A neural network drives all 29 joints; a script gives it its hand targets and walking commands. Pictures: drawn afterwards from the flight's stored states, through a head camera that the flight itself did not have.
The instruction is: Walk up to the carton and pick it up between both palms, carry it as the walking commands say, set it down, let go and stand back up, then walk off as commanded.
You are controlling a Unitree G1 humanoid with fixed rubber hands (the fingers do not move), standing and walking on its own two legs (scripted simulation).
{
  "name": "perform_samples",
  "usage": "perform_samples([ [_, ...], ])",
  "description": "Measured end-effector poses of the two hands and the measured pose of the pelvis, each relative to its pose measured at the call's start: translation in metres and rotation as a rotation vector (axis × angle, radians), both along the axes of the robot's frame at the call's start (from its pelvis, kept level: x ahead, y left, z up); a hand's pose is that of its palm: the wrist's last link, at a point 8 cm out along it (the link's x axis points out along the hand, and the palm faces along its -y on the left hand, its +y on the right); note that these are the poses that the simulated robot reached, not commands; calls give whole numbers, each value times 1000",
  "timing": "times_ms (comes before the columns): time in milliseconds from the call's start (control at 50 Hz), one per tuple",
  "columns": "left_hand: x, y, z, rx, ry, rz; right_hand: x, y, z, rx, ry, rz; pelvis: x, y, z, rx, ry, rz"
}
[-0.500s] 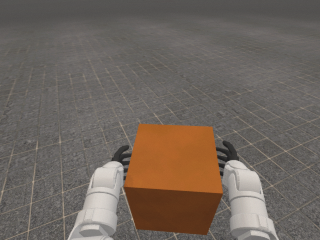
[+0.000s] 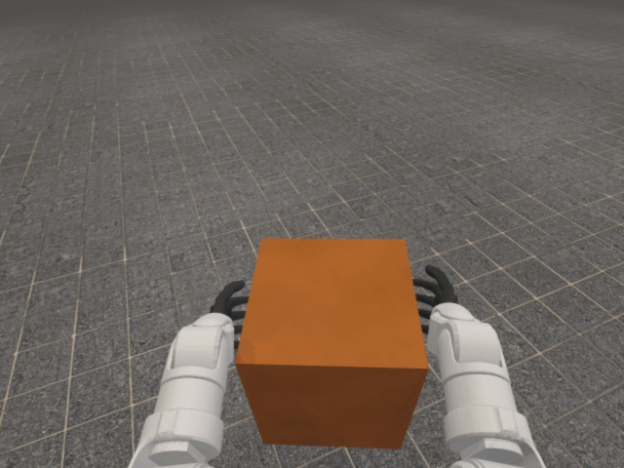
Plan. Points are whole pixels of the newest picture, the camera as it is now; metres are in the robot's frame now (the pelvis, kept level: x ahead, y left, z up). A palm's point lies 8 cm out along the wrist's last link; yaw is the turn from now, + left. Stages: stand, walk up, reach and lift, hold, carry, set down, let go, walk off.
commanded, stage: reach and lift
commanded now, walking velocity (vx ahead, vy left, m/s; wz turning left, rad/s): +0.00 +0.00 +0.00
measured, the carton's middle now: (331, 345) +0.34 -0.01 -0.01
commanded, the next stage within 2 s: hold in 0.62 s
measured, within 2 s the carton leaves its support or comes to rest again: neither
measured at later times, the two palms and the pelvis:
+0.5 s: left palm (216, 349) +0.28 +0.14 +0.07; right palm (452, 337) +0.29 -0.16 +0.07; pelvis -0.02 +0.00 +0.00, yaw +0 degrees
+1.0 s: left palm (218, 347) +0.29 +0.14 +0.06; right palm (451, 336) +0.29 -0.16 +0.07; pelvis -0.02 +0.00 +0.00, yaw +0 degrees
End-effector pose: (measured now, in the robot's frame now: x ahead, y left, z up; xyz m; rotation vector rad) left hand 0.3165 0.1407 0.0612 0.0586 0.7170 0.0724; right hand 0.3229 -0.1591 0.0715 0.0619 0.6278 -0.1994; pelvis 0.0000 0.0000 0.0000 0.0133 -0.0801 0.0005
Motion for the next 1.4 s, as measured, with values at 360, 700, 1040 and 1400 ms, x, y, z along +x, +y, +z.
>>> perform_samples([
  [360, -28, -1, 3, 21, -11, 0, -26, -1, -1, -8, -9, 23, -18, -4, -1, 5, -26, -1],
  [700, -33, -3, 4, 8, -22, 8, -30, -3, 2, -7, -18, 23, -22, -5, -1, 6, -33, -2],
  [1040, -31, -4, 5, 28, -3, -5, -30, -4, 0, -5, 2, 20, -20, -5, -1, 6, -29, -2],
  [1400, 4, -28, 60, -55, -66, 72, 2, -29, 57, 19, -62, -8, 31, -20, 4, 4, 52, -8],
])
